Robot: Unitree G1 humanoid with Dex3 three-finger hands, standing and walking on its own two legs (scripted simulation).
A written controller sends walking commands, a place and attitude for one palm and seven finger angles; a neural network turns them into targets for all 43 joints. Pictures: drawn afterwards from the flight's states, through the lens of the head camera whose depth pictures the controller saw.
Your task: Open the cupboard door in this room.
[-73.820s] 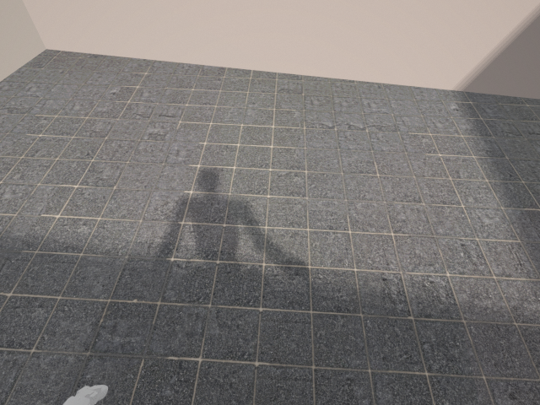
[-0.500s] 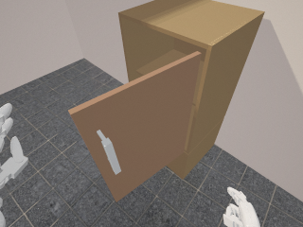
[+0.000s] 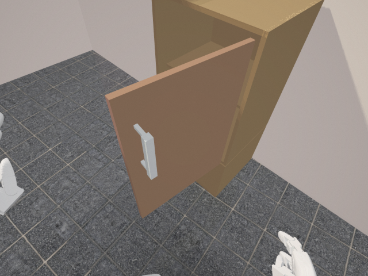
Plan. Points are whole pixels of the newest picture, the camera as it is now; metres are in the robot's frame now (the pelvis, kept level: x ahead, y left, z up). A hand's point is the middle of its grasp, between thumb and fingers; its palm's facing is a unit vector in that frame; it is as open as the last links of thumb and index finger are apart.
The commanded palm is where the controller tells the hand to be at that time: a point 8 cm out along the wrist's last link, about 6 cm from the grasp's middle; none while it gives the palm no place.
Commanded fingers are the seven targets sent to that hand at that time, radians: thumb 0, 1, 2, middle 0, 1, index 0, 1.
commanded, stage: step back with the hand held close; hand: left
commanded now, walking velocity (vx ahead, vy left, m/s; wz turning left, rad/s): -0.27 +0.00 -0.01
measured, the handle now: (145, 152) +0.39 +0.12 +0.03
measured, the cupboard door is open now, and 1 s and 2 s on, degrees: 82 82 82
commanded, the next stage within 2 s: stop stepping back and stand still in 0.52 s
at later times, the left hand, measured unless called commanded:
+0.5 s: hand out of the picture +0.12 +0.29 +0.19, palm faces +0.45 -0.82 -0.36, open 7.4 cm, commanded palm +0.07 +0.32 +0.19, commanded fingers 0.00 0.90 0.90 -0.20 -0.30 -0.20 -0.30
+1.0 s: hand out of the picture +0.01 +0.25 +0.18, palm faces +0.29 -0.83 -0.47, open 7.4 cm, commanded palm -0.03 +0.30 +0.19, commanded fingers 0.00 0.90 0.90 -0.20 -0.30 -0.20 -0.30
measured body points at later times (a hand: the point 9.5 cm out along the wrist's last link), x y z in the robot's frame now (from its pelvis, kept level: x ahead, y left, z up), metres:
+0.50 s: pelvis -0.08 +0.02 +0.01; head -0.06 +0.07 +0.46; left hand +0.09 +0.33 +0.21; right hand +0.09 -0.20 -0.05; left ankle +0.06 +0.08 -0.73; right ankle -0.19 -0.12 -0.66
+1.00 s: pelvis -0.20 +0.01 +0.01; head -0.21 +0.03 +0.46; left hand -0.01 +0.29 +0.20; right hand -0.10 -0.24 -0.07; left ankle -0.08 +0.09 -0.70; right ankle -0.21 -0.06 -0.73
